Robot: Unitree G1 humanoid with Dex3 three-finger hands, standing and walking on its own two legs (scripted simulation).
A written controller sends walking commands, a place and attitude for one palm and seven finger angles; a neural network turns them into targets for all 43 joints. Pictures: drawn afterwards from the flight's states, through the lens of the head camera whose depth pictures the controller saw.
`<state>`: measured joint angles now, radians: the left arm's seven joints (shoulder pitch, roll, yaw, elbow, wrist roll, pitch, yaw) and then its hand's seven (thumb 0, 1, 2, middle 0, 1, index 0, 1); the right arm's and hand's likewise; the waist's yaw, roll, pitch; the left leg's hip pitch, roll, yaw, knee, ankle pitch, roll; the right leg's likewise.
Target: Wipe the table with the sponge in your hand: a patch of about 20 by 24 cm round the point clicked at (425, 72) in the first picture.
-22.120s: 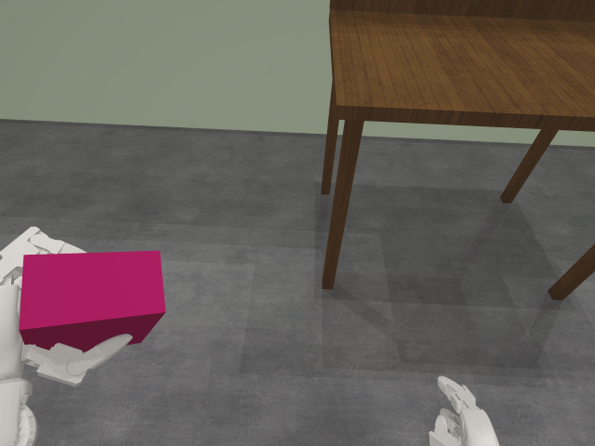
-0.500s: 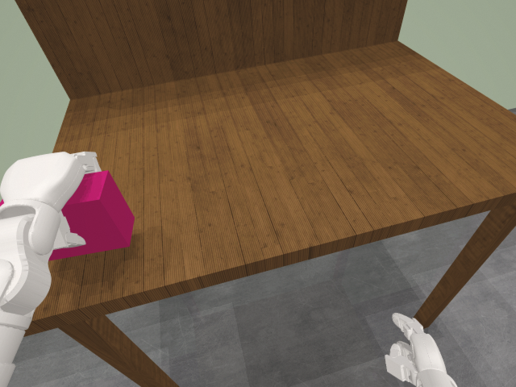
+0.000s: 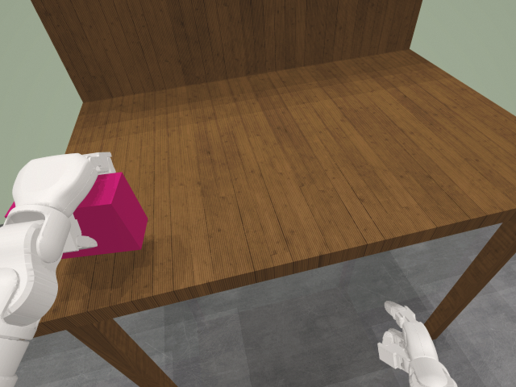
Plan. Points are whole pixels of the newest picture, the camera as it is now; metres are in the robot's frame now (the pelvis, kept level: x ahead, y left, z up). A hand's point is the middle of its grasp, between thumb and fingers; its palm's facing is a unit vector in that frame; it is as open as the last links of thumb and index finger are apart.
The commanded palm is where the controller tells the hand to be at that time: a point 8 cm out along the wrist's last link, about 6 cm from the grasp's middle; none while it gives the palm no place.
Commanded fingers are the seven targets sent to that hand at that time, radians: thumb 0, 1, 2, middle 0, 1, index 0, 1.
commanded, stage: move the sponge above the wiping area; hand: left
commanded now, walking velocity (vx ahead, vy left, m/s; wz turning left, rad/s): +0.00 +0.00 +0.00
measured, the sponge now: (90, 224) +0.27 +0.31 +0.13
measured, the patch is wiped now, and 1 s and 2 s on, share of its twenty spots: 0.05 0.05 0.05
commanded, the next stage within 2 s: none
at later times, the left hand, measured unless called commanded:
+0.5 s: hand (85, 197) +0.28 +0.30 +0.18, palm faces +0.13 -0.01 -0.99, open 10.4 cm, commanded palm +0.24 +0.32 +0.25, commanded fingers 0.00 0.10 1.30 -1.20 -1.60 -1.20 -1.60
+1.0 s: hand (78, 192) +0.27 +0.30 +0.19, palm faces +0.16 +0.03 -0.99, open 10.4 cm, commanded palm +0.24 +0.32 +0.26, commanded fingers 0.00 0.10 1.30 -1.20 -1.60 -1.20 -1.60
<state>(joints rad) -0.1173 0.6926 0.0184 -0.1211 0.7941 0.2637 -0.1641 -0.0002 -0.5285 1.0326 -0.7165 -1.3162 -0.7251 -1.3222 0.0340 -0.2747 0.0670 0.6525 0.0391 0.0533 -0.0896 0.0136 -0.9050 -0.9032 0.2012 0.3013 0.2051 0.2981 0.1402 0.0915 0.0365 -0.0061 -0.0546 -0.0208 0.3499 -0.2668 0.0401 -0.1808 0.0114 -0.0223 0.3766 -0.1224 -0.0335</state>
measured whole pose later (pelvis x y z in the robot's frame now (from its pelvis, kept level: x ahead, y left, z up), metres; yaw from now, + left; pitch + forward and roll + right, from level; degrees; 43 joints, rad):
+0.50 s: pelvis +0.00 +0.00 +0.00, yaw +0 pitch -5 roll +0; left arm -0.15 0.69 -0.02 -0.15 0.81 0.30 -0.14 0.00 -0.53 1.03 -0.72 -1.31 -0.73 -1.32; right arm 0.04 -0.27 0.08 0.67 0.04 0.06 -0.08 0.01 -0.90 -0.90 0.20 0.30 0.21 0.30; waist 0.15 0.09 0.05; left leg 0.02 -0.06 -0.02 0.33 -0.26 0.04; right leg -0.16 0.01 -0.02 0.36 -0.11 -0.04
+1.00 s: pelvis +0.00 -0.01 +0.00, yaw +0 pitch -5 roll +0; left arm -0.16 0.72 0.01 -0.11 0.80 0.31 -0.12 0.00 -0.53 1.04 -0.72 -1.31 -0.73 -1.32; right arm 0.04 -0.28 0.07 0.68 0.05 0.06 -0.08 0.01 -0.91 -0.90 0.20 0.30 0.20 0.30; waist 0.15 0.09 0.04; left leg 0.01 -0.04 -0.02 0.34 -0.27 0.02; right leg -0.17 0.03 -0.03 0.37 -0.12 -0.05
